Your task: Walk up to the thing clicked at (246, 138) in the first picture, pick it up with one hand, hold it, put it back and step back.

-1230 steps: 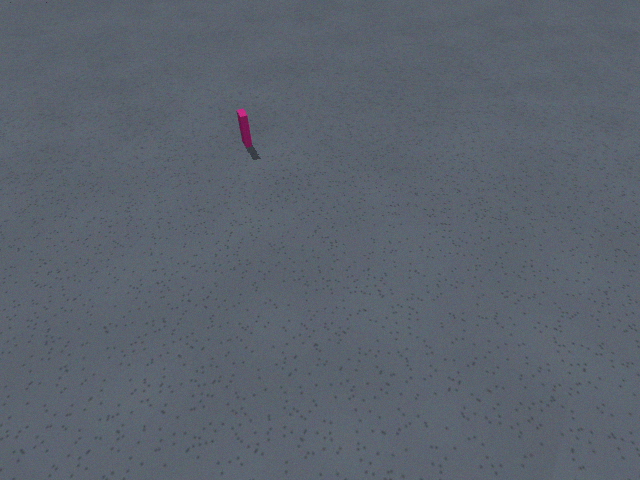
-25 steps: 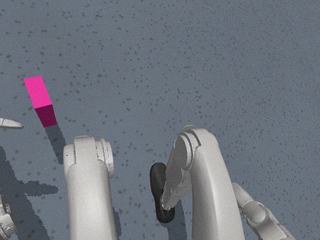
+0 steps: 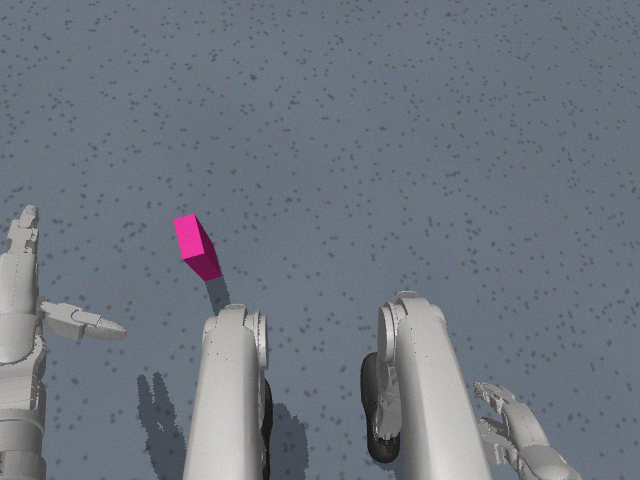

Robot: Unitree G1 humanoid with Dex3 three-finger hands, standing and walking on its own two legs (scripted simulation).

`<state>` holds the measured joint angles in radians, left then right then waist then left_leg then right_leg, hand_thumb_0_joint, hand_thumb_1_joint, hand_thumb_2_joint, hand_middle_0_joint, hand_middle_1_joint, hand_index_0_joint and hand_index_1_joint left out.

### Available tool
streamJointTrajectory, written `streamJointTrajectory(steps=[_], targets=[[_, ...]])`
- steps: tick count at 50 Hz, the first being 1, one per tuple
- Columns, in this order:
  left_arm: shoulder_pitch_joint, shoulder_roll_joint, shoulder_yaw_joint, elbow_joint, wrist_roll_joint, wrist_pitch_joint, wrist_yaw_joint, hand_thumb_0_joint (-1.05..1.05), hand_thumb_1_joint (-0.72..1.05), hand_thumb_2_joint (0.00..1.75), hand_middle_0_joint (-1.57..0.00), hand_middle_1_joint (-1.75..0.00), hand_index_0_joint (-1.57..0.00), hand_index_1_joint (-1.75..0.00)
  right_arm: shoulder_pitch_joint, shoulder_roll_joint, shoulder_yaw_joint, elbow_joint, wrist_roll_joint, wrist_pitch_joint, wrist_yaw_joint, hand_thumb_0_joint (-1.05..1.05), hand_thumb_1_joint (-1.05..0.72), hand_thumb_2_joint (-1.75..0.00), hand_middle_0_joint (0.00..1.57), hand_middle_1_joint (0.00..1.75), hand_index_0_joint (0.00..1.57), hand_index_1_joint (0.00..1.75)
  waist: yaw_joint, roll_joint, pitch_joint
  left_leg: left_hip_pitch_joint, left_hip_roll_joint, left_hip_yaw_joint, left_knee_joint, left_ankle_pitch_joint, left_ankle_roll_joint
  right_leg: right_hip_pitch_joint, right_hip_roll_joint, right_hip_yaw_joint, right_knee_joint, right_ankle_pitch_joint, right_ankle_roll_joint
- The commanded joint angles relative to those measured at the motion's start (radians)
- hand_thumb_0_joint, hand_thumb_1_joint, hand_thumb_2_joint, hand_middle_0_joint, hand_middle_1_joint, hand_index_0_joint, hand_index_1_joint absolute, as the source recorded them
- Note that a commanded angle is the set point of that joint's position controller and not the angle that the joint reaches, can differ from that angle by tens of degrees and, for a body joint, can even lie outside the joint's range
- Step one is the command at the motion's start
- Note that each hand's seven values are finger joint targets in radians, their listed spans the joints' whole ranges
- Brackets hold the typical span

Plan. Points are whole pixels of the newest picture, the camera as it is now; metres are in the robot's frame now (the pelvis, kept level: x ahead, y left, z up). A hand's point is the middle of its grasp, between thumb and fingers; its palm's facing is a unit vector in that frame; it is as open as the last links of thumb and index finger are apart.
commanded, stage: home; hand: left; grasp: from the side
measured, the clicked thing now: (200, 250) +0.46 +0.23 -0.34
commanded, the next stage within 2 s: none
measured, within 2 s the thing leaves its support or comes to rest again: neither
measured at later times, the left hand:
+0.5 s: hand (55, 306) +0.29 +0.21 +0.12, palm faces +0.16 -0.92 -0.37, open 17.3 cm
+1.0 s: hand out of the picture +0.24 +0.18 +0.23, palm faces +0.17 -0.94 -0.30, open 17.4 cm
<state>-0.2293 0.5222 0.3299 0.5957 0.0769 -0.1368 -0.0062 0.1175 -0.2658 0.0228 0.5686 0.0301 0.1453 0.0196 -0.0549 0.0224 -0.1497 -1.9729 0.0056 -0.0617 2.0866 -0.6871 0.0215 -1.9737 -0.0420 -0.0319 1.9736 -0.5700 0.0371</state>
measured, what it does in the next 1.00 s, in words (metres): rises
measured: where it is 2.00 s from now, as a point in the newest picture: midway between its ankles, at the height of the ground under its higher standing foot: (318, 439)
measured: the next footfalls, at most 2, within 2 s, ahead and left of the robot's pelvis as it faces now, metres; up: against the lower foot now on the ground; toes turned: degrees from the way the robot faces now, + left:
none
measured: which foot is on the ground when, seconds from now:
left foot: down 0.00-1.00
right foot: down 0.00-1.00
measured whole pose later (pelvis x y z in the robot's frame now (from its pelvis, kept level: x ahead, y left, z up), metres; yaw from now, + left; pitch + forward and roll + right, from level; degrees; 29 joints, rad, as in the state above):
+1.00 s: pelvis +0.09 -0.01 +0.28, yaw +3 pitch +8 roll -2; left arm 0.47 0.21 -0.01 0.00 -0.01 0.27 0.15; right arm 0.27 -0.20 0.04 0.48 0.02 -0.10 -0.18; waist -0.02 0.04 -0.13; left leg -0.62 0.03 -0.03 0.98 -0.50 -0.01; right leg -0.63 -0.02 -0.05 0.92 -0.42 0.01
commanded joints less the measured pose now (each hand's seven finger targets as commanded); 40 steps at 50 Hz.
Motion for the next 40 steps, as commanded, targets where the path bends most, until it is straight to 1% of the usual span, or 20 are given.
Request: streamJointTrajectory(steps=[1, 3, 4, 6, 9, 11, 14, 16, 18, 19, 22, 23, 25, 26, 29, 32, 34, 36, 38, 40], targets=[[-0.11, 0.273, 0.062, -0.334, -0.02, 0.027, 0.066, 0.0, -0.5, 0.08, -0.05, -0.06, -0.05, -0.06, 0.05, -0.196, -0.094, -0.147, 0.021, -0.057, -0.065, 0.0, -0.9, -0.9, 0.2, 0.3, 0.2, 0.3, 0.006, 0.09, -0.566, 0.504, -0.004, -0.01, -0.513, -0.084, 0.014, 0.502, 0.035, -0.012, -0.37, -0.1, -0.057], [-0.043, 0.26, 0.058, -0.342, -0.02, 0.052, 0.09, 0.0, -0.52, 0.08, -0.05, -0.06, -0.05, -0.06, 0.049, -0.178, -0.09, -0.149, 0.025, -0.072, -0.087, 0.0, -0.9, -0.9, 0.2, 0.3, 0.2, 0.3, 0.018, 0.085, -0.554, 0.567, -0.003, 0.001, -0.56, -0.049, 0.012, 0.568, 0.035, -0.002, -0.423, -0.083, -0.059], [-0.017, 0.227, 0.04, -0.341, -0.026, 0.063, 0.099, 0.0, -0.52, 0.07, -0.05, -0.06, -0.05, -0.06, 0.044, -0.167, -0.088, -0.151, 0.026, -0.079, -0.097, 0.0, -0.9, -0.9, 0.2, 0.3, 0.2, 0.3, 0.018, 0.084, -0.541, 0.592, -0.003, 0.013, -0.572, -0.033, 0.012, 0.595, 0.035, 0.008, -0.452, -0.073, -0.06], [0.019, 0.145, -0.014, -0.324, -0.031, 0.085, 0.112, 0.0, -0.52, 0.07, -0.05, -0.06, -0.05, -0.06, 0.054, -0.146, -0.083, -0.137, 0.022, -0.099, -0.114, 0.0, -0.9, -0.9, 0.2, 0.3, 0.2, 0.3, 0.004, 0.088, -0.512, 0.647, -0.004, 0.028, -0.6, 0.05, 0.011, 0.653, 0.037, 0.012, -0.502, -0.002, -0.063], [0.082, 0.095, -0.04, -0.299, -0.037, 0.117, 0.134, 0.0, -0.52, 0.08, -0.05, -0.06, -0.05, -0.06, 0.068, -0.128, -0.075, -0.131, 0.019, -0.124, -0.132, 0.0, -0.9, -0.9, 0.2, 0.3, 0.2, 0.3, 0.003, 0.071, -0.462, 0.716, -0.006, 0.046, -0.656, 0.146, 0.012, 0.769, 0.034, 0.016, -0.588, 0.083, -0.063], [0.128, 0.049, -0.073, -0.298, -0.044, 0.14, 0.14, 0.0, -0.56, 0.05, -0.05, -0.05, -0.05, -0.05, 0.08, -0.121, -0.074, -0.134, 0.018, -0.137, -0.138, 0.0, -0.9, -0.9, 0.2, 0.3, 0.2, 0.3, 0.006, 0.068, -0.45, 0.781, -0.004, 0.052, -0.696, 0.202, 0.009, 0.844, 0.033, 0.02, -0.643, 0.134, -0.063], [0.217, -0.006, -0.11, -0.308, -0.052, 0.179, 0.151, 0.0, -0.55, 0.06, -0.05, -0.05, -0.05, -0.05, 0.097, -0.112, -0.072, -0.127, 0.013, -0.155, -0.145, 0.0, -0.9, -0.9, 0.2, 0.3, 0.2, 0.3, 0.002, 0.036, -0.423, 0.867, -0.004, 0.049, -0.763, 0.291, 0.009, 0.963, 0.032, 0.016, -0.724, 0.225, -0.06], [0.24, -0.039, -0.135, -0.325, -0.058, 0.202, 0.16, 0.0, -0.51, 0.08, -0.05, -0.06, -0.05, -0.06, 0.095, -0.107, -0.07, -0.134, 0.014, -0.165, -0.148, 0.0, -0.9, -0.9, 0.2, 0.3, 0.2, 0.3, 0.007, 0.042, -0.389, 0.926, -0.002, 0.048, -0.826, 0.301, 0.002, 1.005, 0.033, 0.012, -0.775, 0.228, -0.061], [0.28, -0.041, -0.139, -0.36, -0.063, 0.225, 0.169, 0.0, -0.52, 0.07, -0.05, -0.06, -0.05, -0.06, 0.099, -0.105, -0.067, -0.139, 0.014, -0.174, -0.155, 0.0, -0.9, -0.9, 0.2, 0.3, 0.2, 0.3, 0.017, 0.043, -0.379, 0.998, 0.0, 0.041, -0.883, 0.315, -0.003, 1.07, 0.034, 0.009, -0.831, 0.235, -0.06], [0.299, -0.055, -0.152, -0.376, -0.064, 0.236, 0.174, 0.0, -0.52, 0.07, -0.05, -0.06, -0.05, -0.06, 0.103, -0.103, -0.069, -0.145, 0.015, -0.178, -0.158, 0.0, -0.9, -0.9, 0.2, 0.3, 0.2, 0.3, 0.007, 0.038, -0.362, 1.021, 0.001, 0.041, -0.904, 0.334, -0.004, 1.105, 0.035, 0.008, -0.857, 0.258, -0.057], [0.34, -0.075, -0.175, -0.45, -0.074, 0.27, 0.187, 0.0, -0.56, 0.05, -0.05, -0.05, -0.05, -0.05, 0.102, -0.093, -0.062, -0.16, 0.017, -0.191, -0.171, 0.0, -0.9, -0.9, 0.2, 0.3, 0.2, 0.3, 0.016, 0.04, -0.339, 1.111, 0.001, 0.047, -0.971, 0.372, -0.007, 1.194, 0.035, 0.011, -0.927, 0.295, -0.053], [0.342, -0.077, -0.179, -0.468, -0.075, 0.281, 0.191, 0.0, -0.54, 0.06, -0.05, -0.06, -0.05, -0.06, 0.105, -0.092, -0.06, -0.168, 0.018, -0.195, -0.177, 0.0, -0.9, -0.9, 0.2, 0.3, 0.2, 0.3, 0.012, 0.038, -0.321, 1.133, 0.001, 0.047, -0.996, 0.372, -0.007, 1.22, 0.035, 0.012, -0.953, 0.296, -0.051], [0.396, -0.112, -0.21, -0.508, -0.078, 0.304, 0.198, 0.0, -0.54, 0.06, -0.05, -0.06, -0.05, -0.06, 0.109, -0.083, -0.055, -0.171, 0.016, -0.202, -0.187, 0.0, -0.9, -0.9, 0.2, 0.3, 0.2, 0.3, 0.011, 0.042, -0.269, 1.183, 0.0, 0.049, -1.05, 0.375, -0.01, 1.258, 0.037, 0.005, -1.004, 0.298, -0.049], [0.421, -0.111, -0.204, -0.528, -0.077, 0.314, 0.202, 0.0, -0.53, 0.07, -0.05, -0.06, -0.05, -0.06, 0.115, -0.081, -0.055, -0.176, 0.015, -0.207, -0.193, 0.0, -0.9, -0.9, 0.2, 0.3, 0.2, 0.3, 0.018, 0.048, -0.266, 1.214, 0.0, 0.049, -1.075, 0.389, -0.011, 1.284, 0.04, 0.004, -1.022, 0.309, -0.049], [0.503, -0.147, -0.248, -0.621, -0.084, 0.345, 0.205, 0.0, -0.48, 0.09, -0.06, -0.07, -0.06, -0.07, 0.121, -0.07, -0.051, -0.194, 0.011, -0.218, -0.205, 0.0, -0.9, -0.9, 0.2, 0.3, 0.2, 0.3, 0.022, 0.06, -0.219, 1.283, -0.001, 0.054, -1.145, 0.401, -0.016, 1.338, 0.047, -0.008, -1.081, 0.317, -0.049], [0.582, -0.179, -0.275, -0.691, -0.088, 0.369, 0.207, 0.0, -0.48, 0.09, -0.06, -0.07, -0.06, -0.07, 0.119, -0.061, -0.049, -0.209, 0.007, -0.234, -0.216, 0.0, -0.9, -0.9, 0.2, 0.3, 0.2, 0.3, 0.023, 0.048, -0.178, 1.326, 0.001, 0.048, -1.188, 0.417, -0.017, 1.379, 0.053, -0.022, -1.117, 0.325, -0.049], [0.639, -0.201, -0.294, -0.713, -0.088, 0.379, 0.204, 0.0, -0.53, 0.07, -0.05, -0.06, -0.05, -0.06, 0.116, -0.054, -0.045, -0.214, 0.004, -0.244, -0.22, 0.0, -0.9, -0.9, 0.2, 0.3, 0.2, 0.3, 0.03, 0.035, -0.12, 1.334, 0.003, 0.045, -1.218, 0.418, -0.018, 1.383, 0.059, -0.034, -1.136, 0.32, -0.051], [0.638, -0.209, -0.303, -0.749, -0.089, 0.382, 0.199, 0.0, -0.56, 0.05, -0.05, -0.06, -0.05, -0.06, 0.113, -0.054, -0.043, -0.225, 0.001, -0.252, -0.222, 0.0, -0.9, -0.9, 0.2, 0.3, 0.2, 0.3, 0.02, 0.008, -0.075, 1.343, 0.006, 0.041, -1.248, 0.386, -0.017, 1.386, 0.063, -0.044, -1.161, 0.286, -0.049], [0.65, -0.2, -0.292, -0.779, -0.089, 0.382, 0.195, 0.0, -0.57, 0.04, -0.05, -0.05, -0.05, -0.05, 0.102, -0.057, -0.046, -0.241, 0.0, -0.262, -0.223, 0.0, -0.9, -0.9, 0.2, 0.3, 0.2, 0.3, 0.027, -0.007, -0.05, 1.345, 0.006, 0.041, -1.267, 0.365, -0.014, 1.399, 0.063, -0.048, -1.181, 0.264, -0.045], [0.67, -0.219, -0.307, -0.772, -0.088, 0.38, 0.184, 0.0, -0.56, 0.05, -0.05, -0.06, -0.05, -0.06, 0.099, -0.057, -0.044, -0.246, -0.002, -0.274, -0.22, 0.0, -0.9, -0.9, 0.2, 0.3, 0.2, 0.3, 0.025, -0.022, 0.0, 1.335, 0.005, 0.042, -1.292, 0.327, -0.014, 1.395, 0.065, -0.051, -1.196, 0.228, -0.044]])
